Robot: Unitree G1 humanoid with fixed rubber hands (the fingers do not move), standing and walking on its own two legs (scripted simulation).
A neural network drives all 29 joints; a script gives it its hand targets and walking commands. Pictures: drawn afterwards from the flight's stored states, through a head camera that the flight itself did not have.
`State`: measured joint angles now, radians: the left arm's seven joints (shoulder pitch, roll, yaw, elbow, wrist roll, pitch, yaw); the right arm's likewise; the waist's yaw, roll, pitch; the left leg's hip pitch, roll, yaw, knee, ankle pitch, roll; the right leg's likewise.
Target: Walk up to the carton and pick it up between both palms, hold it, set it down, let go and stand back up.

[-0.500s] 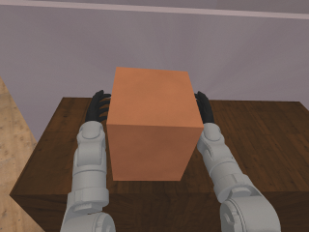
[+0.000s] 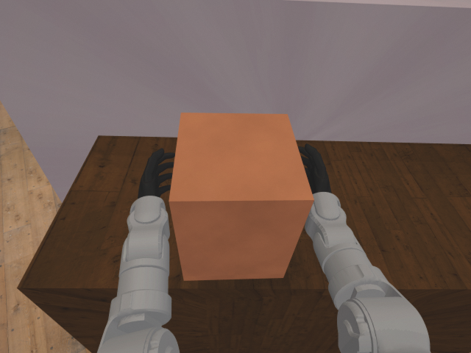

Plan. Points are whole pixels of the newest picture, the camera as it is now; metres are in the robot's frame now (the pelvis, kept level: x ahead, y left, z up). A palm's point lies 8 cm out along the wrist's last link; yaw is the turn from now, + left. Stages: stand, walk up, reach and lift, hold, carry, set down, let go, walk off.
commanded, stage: set down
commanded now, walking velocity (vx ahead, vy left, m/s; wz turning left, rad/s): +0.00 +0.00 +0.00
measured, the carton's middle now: (234, 199) +0.40 +0.03 +0.05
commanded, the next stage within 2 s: none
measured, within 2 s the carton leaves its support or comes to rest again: rests again in 0.92 s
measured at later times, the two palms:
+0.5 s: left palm (155, 207) +0.36 +0.17 +0.06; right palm (311, 194) +0.40 -0.12 +0.07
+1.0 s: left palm (154, 219) +0.36 +0.18 +0.04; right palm (306, 201) +0.40 -0.11 +0.05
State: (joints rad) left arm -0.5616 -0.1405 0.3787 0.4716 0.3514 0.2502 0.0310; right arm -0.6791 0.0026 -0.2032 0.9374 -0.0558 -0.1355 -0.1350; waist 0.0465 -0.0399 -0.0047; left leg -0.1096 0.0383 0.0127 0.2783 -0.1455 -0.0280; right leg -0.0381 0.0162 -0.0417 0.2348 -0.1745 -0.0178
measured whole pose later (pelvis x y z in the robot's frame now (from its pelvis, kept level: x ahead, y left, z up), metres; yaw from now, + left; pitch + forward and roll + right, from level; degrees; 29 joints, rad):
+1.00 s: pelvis +0.00 +0.00 +0.00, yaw -1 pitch +7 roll +0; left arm -0.54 -0.15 0.46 0.72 0.33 -0.06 0.06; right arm -0.70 0.02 -0.36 1.06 -0.26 -0.30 -0.09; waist 0.09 -0.02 -0.06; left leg -0.28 0.05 0.06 0.27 -0.12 -0.02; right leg -0.21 0.02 -0.04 0.23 -0.15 -0.02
